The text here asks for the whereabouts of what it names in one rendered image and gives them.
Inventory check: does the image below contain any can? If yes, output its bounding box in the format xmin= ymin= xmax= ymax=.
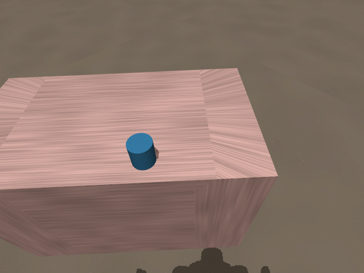
xmin=126 ymin=133 xmax=156 ymax=171

